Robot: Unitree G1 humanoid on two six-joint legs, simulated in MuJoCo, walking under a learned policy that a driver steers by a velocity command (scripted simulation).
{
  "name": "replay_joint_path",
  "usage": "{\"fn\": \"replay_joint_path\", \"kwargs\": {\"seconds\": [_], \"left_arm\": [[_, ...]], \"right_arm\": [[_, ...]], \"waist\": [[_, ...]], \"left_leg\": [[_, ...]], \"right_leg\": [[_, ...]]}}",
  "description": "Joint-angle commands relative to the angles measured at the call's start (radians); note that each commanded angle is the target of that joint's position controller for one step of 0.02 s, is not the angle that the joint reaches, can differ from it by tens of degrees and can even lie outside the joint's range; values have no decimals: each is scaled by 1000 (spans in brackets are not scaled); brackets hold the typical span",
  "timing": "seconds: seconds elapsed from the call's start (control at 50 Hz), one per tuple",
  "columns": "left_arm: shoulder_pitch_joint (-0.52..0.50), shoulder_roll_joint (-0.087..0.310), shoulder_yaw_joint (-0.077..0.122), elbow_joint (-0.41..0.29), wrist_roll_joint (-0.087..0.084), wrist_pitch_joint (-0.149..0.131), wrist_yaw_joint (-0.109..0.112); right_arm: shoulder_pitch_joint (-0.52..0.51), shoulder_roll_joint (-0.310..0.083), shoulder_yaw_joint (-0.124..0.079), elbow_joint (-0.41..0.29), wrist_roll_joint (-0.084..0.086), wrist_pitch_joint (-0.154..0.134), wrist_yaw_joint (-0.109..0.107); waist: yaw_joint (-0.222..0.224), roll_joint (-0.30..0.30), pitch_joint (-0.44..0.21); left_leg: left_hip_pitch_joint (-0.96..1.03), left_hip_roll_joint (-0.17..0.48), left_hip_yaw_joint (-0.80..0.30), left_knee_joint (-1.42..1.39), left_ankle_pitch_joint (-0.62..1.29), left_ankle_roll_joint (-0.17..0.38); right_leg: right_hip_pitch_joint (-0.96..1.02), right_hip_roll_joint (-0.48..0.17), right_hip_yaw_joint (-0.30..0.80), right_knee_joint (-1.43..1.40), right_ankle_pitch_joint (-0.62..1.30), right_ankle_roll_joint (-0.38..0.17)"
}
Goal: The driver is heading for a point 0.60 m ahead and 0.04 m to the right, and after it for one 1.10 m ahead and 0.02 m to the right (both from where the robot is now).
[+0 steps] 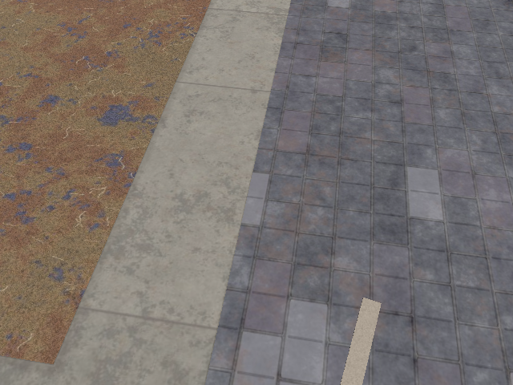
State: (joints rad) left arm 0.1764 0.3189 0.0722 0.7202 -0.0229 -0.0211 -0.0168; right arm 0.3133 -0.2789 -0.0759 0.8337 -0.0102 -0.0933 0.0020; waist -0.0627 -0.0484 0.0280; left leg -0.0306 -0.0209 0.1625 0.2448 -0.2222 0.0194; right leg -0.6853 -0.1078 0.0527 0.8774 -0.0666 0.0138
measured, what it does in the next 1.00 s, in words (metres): walks ahead: right foot, then left foot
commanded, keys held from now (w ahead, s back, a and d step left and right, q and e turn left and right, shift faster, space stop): w+e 0.26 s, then w+q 0.38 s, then q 0.36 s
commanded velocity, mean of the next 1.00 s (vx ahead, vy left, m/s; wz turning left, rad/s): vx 0.41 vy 0.00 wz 0.03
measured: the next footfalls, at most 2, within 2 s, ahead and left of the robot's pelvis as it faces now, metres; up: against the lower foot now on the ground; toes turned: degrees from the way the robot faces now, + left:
right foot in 0.18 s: +0.26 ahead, -0.15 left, +0.00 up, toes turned -10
left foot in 0.74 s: +0.61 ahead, +0.01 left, +0.00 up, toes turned -2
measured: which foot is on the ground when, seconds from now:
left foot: down 0.00-0.18, up 0.20-0.72, down 0.74-1.00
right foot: up 0.00-0.16, down 0.18-0.74, up 0.76-1.00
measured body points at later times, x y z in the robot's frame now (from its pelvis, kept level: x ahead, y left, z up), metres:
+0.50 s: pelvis +0.27 -0.08 +0.00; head +0.30 -0.09 +0.45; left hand +0.40 +0.17 -0.11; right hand +0.37 -0.37 -0.11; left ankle +0.46 +0.08 -0.67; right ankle +0.23 -0.14 -0.74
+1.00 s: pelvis +0.52 -0.06 -0.01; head +0.58 -0.04 +0.44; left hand +0.67 +0.23 -0.11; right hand +0.68 -0.33 -0.10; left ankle +0.57 +0.02 -0.74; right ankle +0.60 -0.23 -0.68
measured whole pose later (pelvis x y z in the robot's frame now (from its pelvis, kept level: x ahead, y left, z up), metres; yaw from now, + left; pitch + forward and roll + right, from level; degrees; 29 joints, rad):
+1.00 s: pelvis +0.52 -0.06 -0.01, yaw +6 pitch +3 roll -1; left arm 0.11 0.31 0.04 0.68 0.01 -0.03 0.04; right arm 0.19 -0.31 -0.07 0.70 0.00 -0.01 0.00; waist -0.02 -0.02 0.07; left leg -0.36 -0.12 -0.09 0.43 -0.11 0.08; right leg -0.63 -0.04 0.11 0.97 -0.35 0.09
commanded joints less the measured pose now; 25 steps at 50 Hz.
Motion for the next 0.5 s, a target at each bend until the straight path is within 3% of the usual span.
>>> {"fn": "replay_joint_path", "kwargs": {"seconds": [0.02, 0.08, 0.12, 0.14, 0.16, 0.18, 0.2, 0.22, 0.24, 0.26, 0.28, 0.3, 0.32, 0.36, 0.4, 0.5], "left_arm": [[-68, 4, -11, -84, 2, -12, -22], [-141, 19, -10, -128, 2, -8, -36], [-146, 38, -1, -148, 5, -4, -42], [-117, 56, 9, -150, 7, -1, -42], [-30, 86, 27, -134, 6, 3, -40], [134, 137, 59, -90, 2, 7, -30], [290, 230, 93, -57, -5, 19, -7], [229, 317, 95, -79, -9, 6, -8], [248, 222, 68, -104, -4, -12, -16], [216, 176, 52, -93, 5, -27, -18], [157, 140, 41, -91, 6, -34, -16], [90, 100, 28, -101, 15, -35, -12], [54, 71, 16, -112, 30, -39, -9], [50, 74, 14, -99, 32, -52, -6], [70, 95, 18, -73, 31, -64, -2], [94, 99, 14, -24, 36, -72, 12]], "right_arm": [[-76, -163, -35, -66, 9, -12, -9], [-36, -190, -45, -39, 27, 5, -9], [-31, -212, -52, -30, 36, 20, -10], [-35, -229, -57, -30, 41, 27, -12], [-43, -240, -60, -32, 45, 35, -15], [-49, -224, -52, -37, 46, 41, -18], [-21, -171, -29, -55, 14, 35, -20], [57, -43, 13, -112, -16, 8, -7], [-60, -138, -2, -115, 23, -24, 6], [-137, -171, -11, -143, 54, -40, 12], [-125, -153, -4, -125, 45, -47, 6], [-111, -152, -7, -104, 25, -43, 1], [-81, -152, -10, -88, 22, -29, 3], [-46, -125, -6, -65, 20, -2, 5], [-81, -104, 1, -70, 18, 17, 2], [-197, -76, 14, -92, 28, 12, 16]], "waist": [[12, 85, 48], [-5, 84, 69], [12, 99, 54], [37, 119, 20], [93, 126, -38], [181, 104, -124], [230, -33, -221], [100, -249, -317], [185, -105, -370], [182, -66, -226], [135, 16, -156], [97, 28, -109], [67, 1, -101], [49, -3, -96], [54, 7, -55], [104, 1, 9]], "left_leg": [[-49, 279, -67, -122, 272, 149], [49, 308, -33, -88, 302, 127], [103, 317, -3, -7, 493, 108], [118, 314, 14, 72, 672, 96], [108, 299, 38, 214, 823, 80], [22, 259, 70, 429, 837, 48], [-239, 209, 75, 754, 479, -3], [-647, -5, -67, 1061, -375, -56], [-741, 18, -256, 1138, -369, -36], [-807, 57, -245, 1110, -267, -13], [-762, 110, -236, 1027, -177, -3], [-691, 147, -229, 947, -119, -8], [-619, 172, -236, 917, -81, -11], [-565, 178, -218, 878, -42, -29], [-605, 181, -213, 807, 45, -48], [-615, 145, -200, 509, 354, -42]], "right_leg": [[35, -9, -25, -132, 102, -15], [19, 2, -54, -209, 45, -48], [60, 37, -96, -236, -49, -81], [126, 73, -129, -237, -104, -102], [253, 119, -161, -251, -133, -128], [490, 169, -169, -304, -82, -165], [798, 38, 60, -324, -59, -229], [1052, -188, 650, -471, -295, -414], [1064, -222, 754, -587, -384, -405], [964, -197, 618, -600, -312, -360], [825, -163, 480, -592, -197, -323], [700, -131, 372, -597, -62, -295], [623, -110, 310, -618, 35, -285], [549, -99, 227, -660, 158, -290], [523, -91, 145, -702, 205, -284], [545, -46, -24, -755, 142, -209]]}}
Velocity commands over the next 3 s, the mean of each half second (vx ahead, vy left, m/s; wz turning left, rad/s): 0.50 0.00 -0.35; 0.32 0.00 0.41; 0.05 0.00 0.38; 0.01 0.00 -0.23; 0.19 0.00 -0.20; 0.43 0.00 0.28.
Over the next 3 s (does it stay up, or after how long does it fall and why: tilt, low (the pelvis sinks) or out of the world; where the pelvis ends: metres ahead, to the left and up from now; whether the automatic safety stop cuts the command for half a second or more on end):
stays up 0.93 0.00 -0.01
